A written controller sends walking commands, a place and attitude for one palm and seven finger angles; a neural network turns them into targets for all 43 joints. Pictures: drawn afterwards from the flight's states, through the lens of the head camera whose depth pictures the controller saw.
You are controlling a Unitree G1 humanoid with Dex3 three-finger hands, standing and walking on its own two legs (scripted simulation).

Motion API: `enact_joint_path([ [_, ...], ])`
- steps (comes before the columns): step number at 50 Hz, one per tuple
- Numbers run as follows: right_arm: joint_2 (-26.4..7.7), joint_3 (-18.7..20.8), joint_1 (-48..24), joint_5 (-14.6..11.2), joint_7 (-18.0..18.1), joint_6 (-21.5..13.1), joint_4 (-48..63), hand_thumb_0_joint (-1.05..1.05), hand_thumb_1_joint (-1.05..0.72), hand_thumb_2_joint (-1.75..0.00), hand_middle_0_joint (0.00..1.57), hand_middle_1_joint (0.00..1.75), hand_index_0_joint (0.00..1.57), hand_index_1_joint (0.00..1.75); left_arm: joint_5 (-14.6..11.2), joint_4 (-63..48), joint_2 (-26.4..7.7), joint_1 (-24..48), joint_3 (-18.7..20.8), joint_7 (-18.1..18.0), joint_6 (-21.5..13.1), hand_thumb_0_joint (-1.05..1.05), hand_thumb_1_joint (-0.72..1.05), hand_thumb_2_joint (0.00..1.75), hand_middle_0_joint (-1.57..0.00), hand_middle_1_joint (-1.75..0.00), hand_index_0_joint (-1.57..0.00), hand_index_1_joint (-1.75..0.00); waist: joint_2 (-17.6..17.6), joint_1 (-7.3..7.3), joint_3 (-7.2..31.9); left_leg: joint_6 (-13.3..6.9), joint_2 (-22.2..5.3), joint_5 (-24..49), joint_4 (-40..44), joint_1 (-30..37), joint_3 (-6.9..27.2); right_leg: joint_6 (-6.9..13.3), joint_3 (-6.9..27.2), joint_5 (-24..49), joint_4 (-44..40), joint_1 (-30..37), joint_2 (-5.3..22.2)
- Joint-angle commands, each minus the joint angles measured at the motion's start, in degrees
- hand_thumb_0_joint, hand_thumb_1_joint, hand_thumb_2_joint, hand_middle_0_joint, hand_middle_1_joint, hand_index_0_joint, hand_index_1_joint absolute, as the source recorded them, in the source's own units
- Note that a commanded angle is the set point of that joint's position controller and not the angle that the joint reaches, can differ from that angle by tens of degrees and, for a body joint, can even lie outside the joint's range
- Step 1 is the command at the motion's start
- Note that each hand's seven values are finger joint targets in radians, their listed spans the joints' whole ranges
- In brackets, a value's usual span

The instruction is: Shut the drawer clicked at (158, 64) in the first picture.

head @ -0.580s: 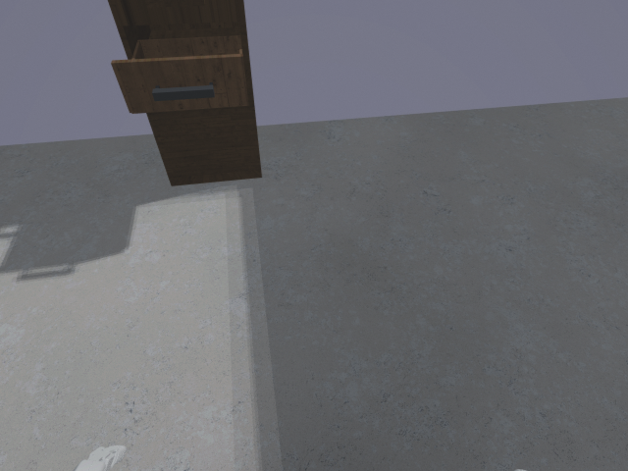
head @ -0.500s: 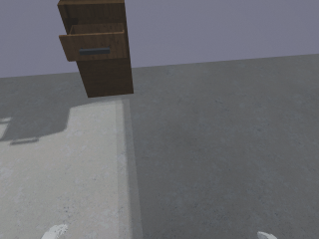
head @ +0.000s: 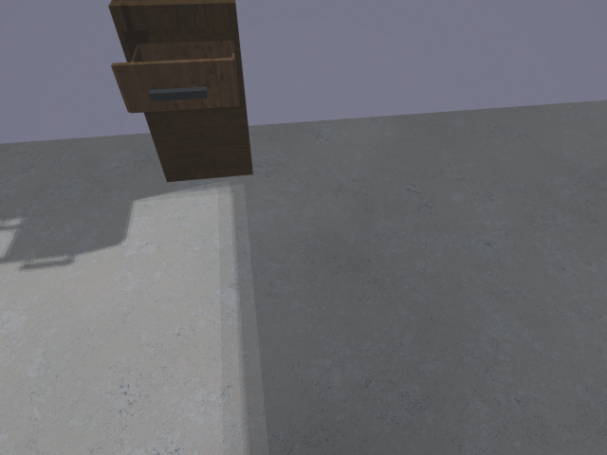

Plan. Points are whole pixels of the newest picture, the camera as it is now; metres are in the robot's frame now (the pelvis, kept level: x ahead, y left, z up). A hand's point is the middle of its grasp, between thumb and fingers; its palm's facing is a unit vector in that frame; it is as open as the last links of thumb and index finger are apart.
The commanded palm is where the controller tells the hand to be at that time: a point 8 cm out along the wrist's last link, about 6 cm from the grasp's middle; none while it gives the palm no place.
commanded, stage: stand and wait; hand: left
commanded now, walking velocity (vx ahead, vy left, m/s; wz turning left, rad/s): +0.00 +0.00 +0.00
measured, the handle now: (179, 90) +1.19 +0.49 -0.14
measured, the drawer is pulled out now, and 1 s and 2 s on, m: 0.28 0.28 0.28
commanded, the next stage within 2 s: look at it before walking up in 0.44 s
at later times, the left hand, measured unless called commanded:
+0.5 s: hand out of the picture +0.06 +0.24 -0.16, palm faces -0.02 -0.95 -0.32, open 7.4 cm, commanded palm none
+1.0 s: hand out of the picture +0.05 +0.24 -0.16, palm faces -0.02 -0.95 -0.32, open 7.4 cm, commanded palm none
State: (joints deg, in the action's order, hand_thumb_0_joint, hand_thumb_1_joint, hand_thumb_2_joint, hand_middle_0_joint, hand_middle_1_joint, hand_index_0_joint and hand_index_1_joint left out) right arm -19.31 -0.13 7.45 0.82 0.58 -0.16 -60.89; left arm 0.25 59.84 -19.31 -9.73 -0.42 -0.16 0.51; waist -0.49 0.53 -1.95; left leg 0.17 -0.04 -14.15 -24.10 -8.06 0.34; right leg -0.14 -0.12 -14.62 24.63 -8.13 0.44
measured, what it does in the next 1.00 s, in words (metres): stands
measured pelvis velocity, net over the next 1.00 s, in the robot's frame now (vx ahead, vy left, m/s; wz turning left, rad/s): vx -0.01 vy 0.00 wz -0.01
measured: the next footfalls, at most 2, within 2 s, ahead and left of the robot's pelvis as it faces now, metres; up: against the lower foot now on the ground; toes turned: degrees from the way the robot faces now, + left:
none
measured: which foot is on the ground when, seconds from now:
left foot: down 0.00-1.00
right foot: down 0.00-1.00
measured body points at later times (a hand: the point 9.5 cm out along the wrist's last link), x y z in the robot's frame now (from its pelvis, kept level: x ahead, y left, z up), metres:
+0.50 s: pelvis -0.02 +0.00 +0.00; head -0.02 +0.00 +0.45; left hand +0.06 +0.28 -0.13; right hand +0.05 -0.30 -0.13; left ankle -0.01 +0.12 -0.74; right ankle -0.01 -0.12 -0.74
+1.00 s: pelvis -0.01 +0.00 +0.00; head -0.01 +0.00 +0.45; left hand +0.05 +0.29 -0.13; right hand +0.06 -0.29 -0.13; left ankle -0.01 +0.12 -0.74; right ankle -0.01 -0.12 -0.74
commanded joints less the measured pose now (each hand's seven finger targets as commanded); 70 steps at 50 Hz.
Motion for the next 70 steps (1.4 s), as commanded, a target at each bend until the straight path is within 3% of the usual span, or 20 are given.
enact_joint_path([
  [1, -10.8, 2.0, -3.3, -0.3, 0.4, -1.4, 3.7, 0.0, -0.9, -0.9, 0.2, 0.3, 0.2, 0.3, 0.2, -3.7, -11.4, 3.7, 2.4, -0.7, -1.5, 0.0, 0.9, 0.9, -0.2, -0.3, -0.2, -0.3, 0.0, -0.47, 4.0, -2.1, -6.2, 10.6, 3.9, 0.3, 4.8, 1.9, 5.6, 10.5, -4.6, 0.6, 6.2],
  [19, -10.6, 1.9, -1.9, -0.2, 0.2, -1.4, 1.1, 0.0, -0.9, -0.9, 0.2, 0.3, 0.2, 0.3, 0.3, -1.9, -11.1, 3.5, 2.2, -0.6, -1.6, 0.0, 0.9, 0.9, -0.2, -0.3, -0.2, -0.3, 0.0, -0.41, 1.1, -1.7, -6.1, 5.5, 6.1, -1.2, 5.3, 1.8, 6.8, 2.6, -7.3, -2.3, 6.0],
  [26, -10.5, 1.9, -1.4, -0.3, 0.1, -1.5, 1.0, 0.0, -0.9, -0.9, 0.2, 0.3, 0.2, 0.3, 0.4, -1.9, -10.9, 3.4, 2.2, -0.6, -1.7, 0.0, 0.9, 0.9, -0.2, -0.3, -0.2, -0.3, 0.2, -0.45, 2.7, -1.7, -6.4, 7.0, 5.9, -0.6, 5.4, 1.8, 6.6, 4.3, -6.8, -1.5, 5.9],
  [58, -10.6, 1.8, -2.0, -0.4, 0.3, -1.6, 0.8, 0.0, -0.9, -0.9, 0.2, 0.3, 0.2, 0.3, 0.4, -1.3, -11.0, 2.9, 2.2, -0.7, -2.0, 0.0, 0.9, 0.9, -0.2, -0.3, -0.2, -0.3, 0.1, -0.43, 3.1, -1.6, -6.7, 11.1, 6.4, 1.2, 5.3, 1.6, 6.0, 10.2, -7.0, 0.2, 6.2],
  [59, -6.1, 0.7, -0.6, -0.2, 0.1, -1.1, -0.1, 0.0, -0.9, -0.9, 0.2, 0.3, 0.2, 0.3, 0.2, -0.3, -6.4, 0.6, 1.3, -0.9, -1.5, 0.0, 0.9, 0.9, -0.2, -0.3, -0.2, -0.3, 0.4, -0.34, 3.9, -1.1, -6.4, 8.8, 5.8, 1.1, 4.7, 0.9, 5.4, 6.9, -7.2, 0.6, 6.4],
  [60, -3.4, 0.2, 1.4, 0.0, -0.1, -0.5, -0.7, 0.0, -0.9, -0.9, 0.2, 0.3, 0.2, 0.3, 0.4, 0.5, -4.2, -1.5, 0.8, -0.9, -0.9, 0.0, 0.9, 0.9, -0.2, -0.3, -0.2, -0.3, -0.6, -0.24, 3.1, -0.8, -5.5, 3.3, 4.6, -0.2, 4.0, 0.6, 5.4, -0.7, -7.2, 0.2, 6.2],
  [62, -3.0, 0.4, 3.0, 0.5, -0.4, 0.3, -0.7, 0.0, -0.9, -0.9, 0.2, 0.3, 0.2, 0.3, 0.8, 0.7, -5.3, -3.7, 1.5, -0.5, -0.2, 0.0, 0.9, 0.9, -0.2, -0.3, -0.2, -0.3, -3.0, 0.32, -0.9, -1.2, -3.2, -10.9, 2.1, -6.8, 3.1, 1.6, 7.7, -16.8, -9.4, -1.3, 6.8],
  [63, -2.6, 0.4, 3.4, 0.7, -0.5, 0.5, -0.2, 0.0, -0.9, -0.9, 0.2, 0.3, 0.2, 0.3, 1.0, 0.5, -6.3, -4.9, 2.0, -0.3, -0.1, 0.0, 0.9, 0.9, -0.2, -0.3, -0.2, -0.3, -6.0, 0.86, -2.9, -1.1, -1.5, -13.8, -1.0, -11.1, 2.0, 2.7, 9.9, -22.2, -11.2, -1.0, 8.4],
  [65, -1.9, 1.0, 3.2, 0.7, -0.6, 0.6, 1.3, 0.0, -0.9, -0.9, 0.2, 0.3, 0.2, 0.3, 1.1, -0.1, -8.5, -7.9, 3.3, -0.4, -0.2, 0.0, 0.9, 0.9, -0.2, -0.3, -0.2, -0.3, -11.7, 1.89, -4.2, -0.9, -0.5, -13.2, -12.4, -17.0, -1.8, 6.5, 17.1, -29.7, -16.6, -0.5, 15.2],
  [67, -1.9, 1.8, 2.6, 0.5, -1.1, 0.2, 3.0, 0.0, -0.9, -0.9, 0.2, 0.3, 0.2, 0.3, 1.2, -0.7, -8.5, -9.0, 4.0, -0.6, -1.2, 0.0, 0.9, 0.9, -0.2, -0.3, -0.2, -0.3, -9.8, 1.99, -5.8, -1.4, -2.7, -13.3, -21.4, -21.7, -0.9, 9.8, 19.1, -26.5, -17.9, 0.6, 19.2],
  [68, -1.5, 2.0, 2.7, 0.4, -1.4, -0.2, 3.4, 0.0, -0.9, -0.9, 0.2, 0.3, 0.2, 0.3, 1.3, -0.8, -7.9, -9.2, 4.2, -0.7, -1.9, 0.0, 0.9, 0.9, -0.2, -0.3, -0.2, -0.3, -7.2, 1.58, -5.9, -1.5, -3.9, -12.4, -22.4, -22.3, -1.1, 10.5, 17.2, -21.7, -17.1, 1.4, 19.8],
  [70, 0.8, 2.0, 5.0, 0.1, -1.8, -0.8, 3.5, 0.0, -0.9, -0.9, 0.2, 0.3, 0.2, 0.3, 1.5, -1.1, -7.1, -8.4, 4.4, -0.5, -2.6, 0.0, 0.9, 0.9, -0.2, -0.3, -0.2, -0.3, -4.9, 0.17, -5.2, -1.4, -4.3, -11.2, -18.1, -18.5, -2.6, 9.9, 10.8, -14.1, -13.9, 0.4, 18.7],
])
